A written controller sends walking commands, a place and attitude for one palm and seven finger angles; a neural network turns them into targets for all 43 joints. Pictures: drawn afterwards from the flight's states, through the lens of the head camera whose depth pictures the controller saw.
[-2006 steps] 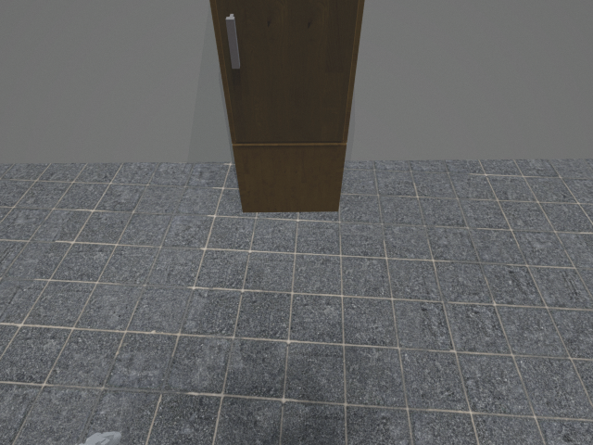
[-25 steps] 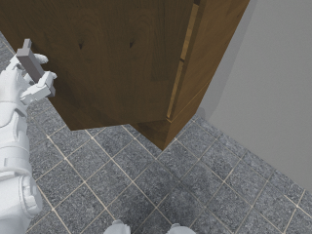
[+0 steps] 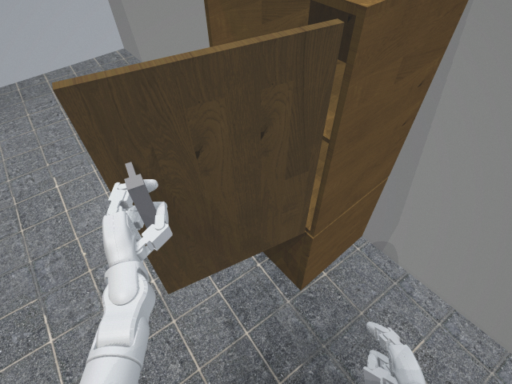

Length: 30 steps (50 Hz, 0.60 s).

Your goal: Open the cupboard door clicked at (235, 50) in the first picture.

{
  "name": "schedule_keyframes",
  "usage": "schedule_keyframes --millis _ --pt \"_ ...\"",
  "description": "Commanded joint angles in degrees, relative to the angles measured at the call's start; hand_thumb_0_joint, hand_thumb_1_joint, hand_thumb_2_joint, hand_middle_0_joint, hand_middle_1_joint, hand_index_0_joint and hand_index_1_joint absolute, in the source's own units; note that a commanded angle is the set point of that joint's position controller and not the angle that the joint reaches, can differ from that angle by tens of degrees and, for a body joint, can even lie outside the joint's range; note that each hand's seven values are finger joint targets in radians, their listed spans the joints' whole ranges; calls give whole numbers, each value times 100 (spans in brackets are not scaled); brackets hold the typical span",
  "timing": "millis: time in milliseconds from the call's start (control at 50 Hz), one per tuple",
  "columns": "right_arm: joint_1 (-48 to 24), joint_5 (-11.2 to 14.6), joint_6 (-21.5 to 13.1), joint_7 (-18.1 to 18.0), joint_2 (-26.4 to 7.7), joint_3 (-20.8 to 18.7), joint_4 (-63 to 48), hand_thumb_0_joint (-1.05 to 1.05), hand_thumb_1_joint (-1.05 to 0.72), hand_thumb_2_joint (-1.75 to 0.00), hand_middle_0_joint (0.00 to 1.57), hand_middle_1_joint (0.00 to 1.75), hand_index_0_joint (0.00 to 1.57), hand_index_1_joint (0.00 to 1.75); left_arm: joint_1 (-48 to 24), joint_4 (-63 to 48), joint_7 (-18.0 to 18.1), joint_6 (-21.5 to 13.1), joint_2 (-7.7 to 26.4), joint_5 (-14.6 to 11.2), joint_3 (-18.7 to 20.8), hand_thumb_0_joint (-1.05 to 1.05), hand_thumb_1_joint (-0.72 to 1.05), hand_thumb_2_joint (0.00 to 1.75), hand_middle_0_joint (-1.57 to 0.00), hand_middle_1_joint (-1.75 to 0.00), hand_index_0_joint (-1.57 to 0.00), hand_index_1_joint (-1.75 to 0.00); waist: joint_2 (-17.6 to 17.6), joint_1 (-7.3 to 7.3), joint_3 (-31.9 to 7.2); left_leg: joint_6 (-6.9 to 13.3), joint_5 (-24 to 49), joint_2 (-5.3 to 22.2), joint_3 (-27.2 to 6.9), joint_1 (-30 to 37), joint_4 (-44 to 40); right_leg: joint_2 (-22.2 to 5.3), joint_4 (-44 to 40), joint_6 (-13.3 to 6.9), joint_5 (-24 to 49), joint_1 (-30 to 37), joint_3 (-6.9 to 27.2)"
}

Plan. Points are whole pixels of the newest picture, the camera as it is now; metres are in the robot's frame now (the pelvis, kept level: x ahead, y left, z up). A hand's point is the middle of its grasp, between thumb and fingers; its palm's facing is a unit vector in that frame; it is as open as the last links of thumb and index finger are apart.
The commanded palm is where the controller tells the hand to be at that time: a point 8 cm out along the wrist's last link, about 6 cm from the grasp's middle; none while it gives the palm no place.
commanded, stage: pull the door open along its arc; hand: left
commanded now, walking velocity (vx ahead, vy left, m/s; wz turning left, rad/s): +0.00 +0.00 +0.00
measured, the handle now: (145, 203) +0.38 +0.21 +0.08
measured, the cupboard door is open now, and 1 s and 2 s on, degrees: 76 84 85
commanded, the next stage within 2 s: open thumb and fingers to let go in 0.18 s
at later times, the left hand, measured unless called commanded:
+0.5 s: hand (181, 247) +0.30 +0.13 +0.08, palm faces +0.41 -0.91 -0.01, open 7.0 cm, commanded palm +0.26 +0.17 +0.07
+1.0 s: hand (179, 245) +0.30 +0.13 +0.08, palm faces +0.36 -0.93 +0.01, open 14.3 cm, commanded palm +0.26 +0.18 +0.07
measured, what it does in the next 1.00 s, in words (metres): stands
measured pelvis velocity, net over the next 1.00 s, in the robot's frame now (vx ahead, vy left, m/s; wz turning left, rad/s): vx -0.01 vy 0.00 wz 0.03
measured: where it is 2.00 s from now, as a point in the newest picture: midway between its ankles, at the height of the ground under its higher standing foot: outside the picture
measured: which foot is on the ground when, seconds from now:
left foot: down 0.00-1.00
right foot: down 0.00-1.00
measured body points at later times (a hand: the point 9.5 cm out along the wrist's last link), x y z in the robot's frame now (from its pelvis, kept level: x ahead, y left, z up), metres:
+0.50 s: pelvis +0.00 -0.03 +0.00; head +0.01 -0.05 +0.45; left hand +0.27 +0.18 +0.08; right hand +0.16 -0.26 -0.11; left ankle +0.03 +0.11 -0.70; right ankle -0.03 -0.09 -0.70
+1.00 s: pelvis -0.01 +0.00 +0.00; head +0.01 -0.02 +0.45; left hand +0.28 +0.18 +0.08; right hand +0.17 -0.22 -0.10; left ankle +0.03 +0.11 -0.70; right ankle -0.03 -0.09 -0.70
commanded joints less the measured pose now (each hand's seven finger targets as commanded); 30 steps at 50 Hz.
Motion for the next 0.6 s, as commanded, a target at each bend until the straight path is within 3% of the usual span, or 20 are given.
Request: schedule_keyframes --millis 0,40,60,80,140,160,200,240,260,300,320,420,520,560,580 --pt "-176 -71 -190 -113 -681 -291 -642 0 -90 -90 20 30 20 30 -864 -1399 575 -451 878 149 425 0 90 90 -40 -135 -40 -135 -290 138 -1060 78 1106 -248 -184 942 -525 -172 -941 238 2196 585 362" --pt "-237 -82 -204 -113 -663 -290 -657 0 -90 -90 20 30 20 30 -608 -1534 625 -456 664 193 179 0 90 90 -40 -135 -40 -135 -263 133 -1036 74 1070 -248 -182 986 -538 -213 -992 257 2245 620 406" --pt "-214 -97 -212 -119 -667 -298 -653 0 -90 -90 20 30 20 30 -431 -1563 630 -469 620 227 85 0 90 90 -40 -135 -40 -135 -489 88 -1027 88 1027 -247 -201 945 -533 -248 -1055 303 2320 700 473" --pt "-269 -92 -228 -115 -651 -300 -680 0 -90 -90 20 30 20 30 -269 -1698 624 -475 484 216 -52 0 90 90 -40 -135 -40 -135 -376 119 -1012 80 1021 -253 -182 963 -555 -289 -1069 317 2414 742 499" --pt "-290 -110 -286 -110 -649 -307 -688 0 -90 -90 20 30 20 30 -134 -2004 626 -507 166 223 -458 0 90 90 -40 -135 -40 -135 -471 40 -973 79 992 -254 -214 1027 -562 -336 -1092 355 2538 754 521" --pt "-275 -126 -313 -109 -654 -316 -708 0 -90 -90 20 30 20 30 4 -2057 640 -501 47 236 -598 0 90 90 -40 -135 -40 -135 -678 12 -920 89 971 -252 -232 1013 -555 -345 -1139 376 2548 783 535" --pt "-278 -133 -361 -93 -636 -341 -729 0 -90 -90 20 30 20 30 184 -2313 696 -531 -162 291 -861 0 90 90 -40 -135 -40 -135 -573 18 -1002 81 1019 -261 -237 1067 -549 -387 -1080 384 2689 799 541" --pt "-249 -151 -389 -103 -654 -343 -666 0 -90 -90 20 30 20 30 -91 -2388 818 -563 -80 397 -894 0 90 90 -40 -135 -40 -135 -598 -64 -907 81 942 -259 -274 1018 -503 -415 -1064 387 2584 652 567" --pt "-250 -181 -383 -152 -682 -324 -551 0 -90 -90 20 30 20 30 -636 -2266 899 -584 128 471 -798 0 90 90 -40 -135 -40 -135 -773 -215 -751 105 805 -264 -304 898 -415 -460 -1140 431 2434 501 675" --pt "-338 -189 -369 -217 -641 -344 -462 0 -90 -90 20 30 20 30 -660 -1985 928 -643 334 515 -510 0 76 84 -39 -134 -39 -134 -804 -103 -810 83 686 -283 -294 749 -397 -542 -1215 439 2220 602 852" --pt "-376 -187 -373 -226 -615 -326 -466 0 -90 -90 20 30 20 30 -729 -1956 880 -662 192 491 -633 0 69 81 -38 -133 -38 -133 -627 -85 -811 83 645 -312 -281 741 -403 -563 -1239 433 2124 586 875" --pt "-374 -132 -392 -271 -607 -332 -360 0 -90 -90 20 30 20 30 -622 -1654 671 -709 163 242 -509 0 34 66 -36 -129 -36 -129 -586 25 -983 66 822 -314 -285 849 -441 -553 -1194 434 2516 776 829" --pt "-400 -127 -428 -269 -643 -309 -355 0 -90 -90 20 30 20 30 -1020 -1449 613 -717 123 175 -578 0 -1 51 -33 -125 -33 -125 -744 -55 -830 85 726 -305 -309 887 -472 -513 -1222 444 2264 575 729" --pt "-371 -140 -426 -271 -657 -322 -353 0 -90 -90 20 30 20 30 -1016 -1421 632 -747 255 208 -445 0 -15 45 -32 -124 -32 -124 -768 5 -955 95 814 -301 -319 901 -474 -488 -1178 420 2329 654 710" --pt "-389 -138 -422 -263 -638 -312 -354 0 -90 -90 20 30 20 30 -1000 -1345 622 -736 166 213 -512 0 -22 42 -32 -123 -32 -123 -742 -2 -953 94 844 -308 -305 922 -489 -498 -1152 424 2413 645 678"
